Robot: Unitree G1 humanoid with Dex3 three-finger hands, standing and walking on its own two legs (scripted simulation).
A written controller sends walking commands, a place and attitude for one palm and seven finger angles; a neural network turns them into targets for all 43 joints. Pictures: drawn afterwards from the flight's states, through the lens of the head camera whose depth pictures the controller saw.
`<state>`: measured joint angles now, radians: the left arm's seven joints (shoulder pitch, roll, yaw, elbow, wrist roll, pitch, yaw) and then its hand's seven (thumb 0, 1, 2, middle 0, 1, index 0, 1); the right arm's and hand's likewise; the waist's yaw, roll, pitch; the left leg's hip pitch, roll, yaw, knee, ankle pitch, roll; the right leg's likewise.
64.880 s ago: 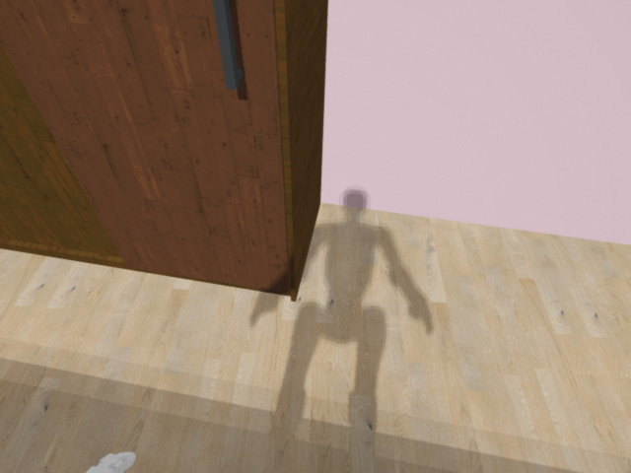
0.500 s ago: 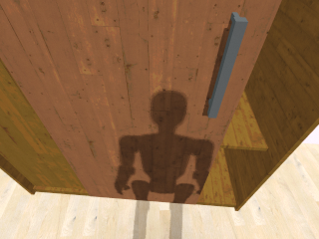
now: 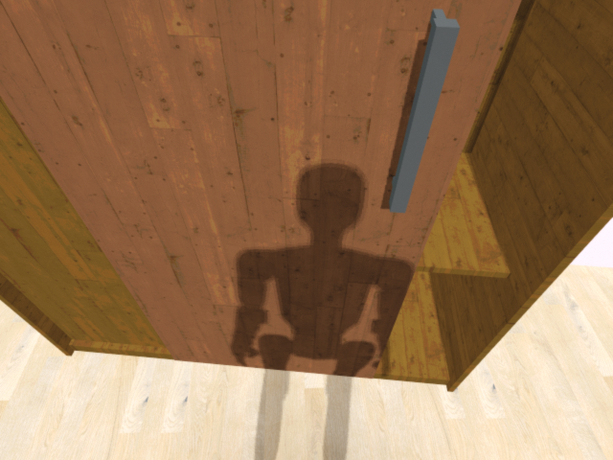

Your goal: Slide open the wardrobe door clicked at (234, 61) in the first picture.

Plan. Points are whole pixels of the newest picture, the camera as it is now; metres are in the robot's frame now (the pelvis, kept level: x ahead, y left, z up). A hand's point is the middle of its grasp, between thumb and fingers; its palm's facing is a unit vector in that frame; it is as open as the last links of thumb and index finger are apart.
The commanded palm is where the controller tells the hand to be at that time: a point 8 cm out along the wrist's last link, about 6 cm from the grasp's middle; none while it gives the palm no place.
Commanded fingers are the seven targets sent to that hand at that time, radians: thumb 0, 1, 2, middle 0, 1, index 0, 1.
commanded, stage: come to a stop and stand still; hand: right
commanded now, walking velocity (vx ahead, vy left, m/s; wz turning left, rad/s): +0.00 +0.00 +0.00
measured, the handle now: (414, 124) +0.46 -0.10 +0.22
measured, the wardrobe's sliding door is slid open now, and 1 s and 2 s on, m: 0.24 0.24 0.24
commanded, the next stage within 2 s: look again from close up in 0.18 s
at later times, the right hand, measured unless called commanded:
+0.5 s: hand out of the picture -0.01 -0.14 -0.17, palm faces +0.03 +0.99 -0.17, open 7.3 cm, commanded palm none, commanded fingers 0.00 -0.90 -0.90 0.20 0.30 0.20 0.30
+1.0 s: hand out of the picture +0.00 -0.14 -0.17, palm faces +0.02 +0.99 -0.16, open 7.3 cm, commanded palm none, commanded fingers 0.00 -0.90 -0.90 0.20 0.30 0.20 0.30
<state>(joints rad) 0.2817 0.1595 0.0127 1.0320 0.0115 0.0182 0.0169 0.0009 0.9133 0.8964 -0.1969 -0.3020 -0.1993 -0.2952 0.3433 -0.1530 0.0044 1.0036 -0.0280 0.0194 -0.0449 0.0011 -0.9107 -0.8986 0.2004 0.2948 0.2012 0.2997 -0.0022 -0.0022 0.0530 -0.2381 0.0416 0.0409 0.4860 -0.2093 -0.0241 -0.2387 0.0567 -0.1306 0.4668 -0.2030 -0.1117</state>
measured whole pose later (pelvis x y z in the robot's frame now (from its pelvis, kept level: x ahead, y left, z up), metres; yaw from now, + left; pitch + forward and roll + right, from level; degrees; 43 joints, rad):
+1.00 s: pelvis +0.02 +0.01 +0.00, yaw +0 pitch -1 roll +0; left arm 0.30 0.12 0.01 1.12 0.01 0.00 0.02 0.00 0.91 0.90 -0.20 -0.30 -0.20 -0.29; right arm 0.33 -0.11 0.00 1.07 -0.02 -0.01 -0.05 0.00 -0.91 -0.90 0.20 0.29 0.20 0.30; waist 0.00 0.00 0.05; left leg -0.22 0.02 0.04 0.45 -0.21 -0.01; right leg -0.22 0.04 -0.12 0.43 -0.20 -0.09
